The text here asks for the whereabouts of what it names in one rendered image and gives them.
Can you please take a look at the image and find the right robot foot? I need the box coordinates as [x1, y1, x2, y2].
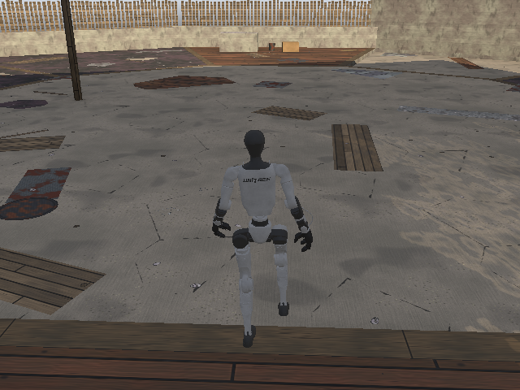
[278, 302, 289, 316]

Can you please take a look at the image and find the robot left forearm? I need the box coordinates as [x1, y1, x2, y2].
[213, 198, 227, 226]

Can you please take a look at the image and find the right robot hand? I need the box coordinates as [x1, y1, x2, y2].
[294, 230, 313, 252]

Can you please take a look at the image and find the right robot upper arm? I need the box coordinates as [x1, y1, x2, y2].
[273, 163, 298, 210]

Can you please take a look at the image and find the left robot upper arm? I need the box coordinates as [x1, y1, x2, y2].
[219, 166, 240, 210]

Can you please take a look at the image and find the robot right forearm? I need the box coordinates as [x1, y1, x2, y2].
[290, 196, 310, 233]

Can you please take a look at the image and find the left robot hand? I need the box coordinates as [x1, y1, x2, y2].
[212, 222, 231, 238]

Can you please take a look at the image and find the robot torso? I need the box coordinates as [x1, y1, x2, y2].
[238, 160, 276, 244]

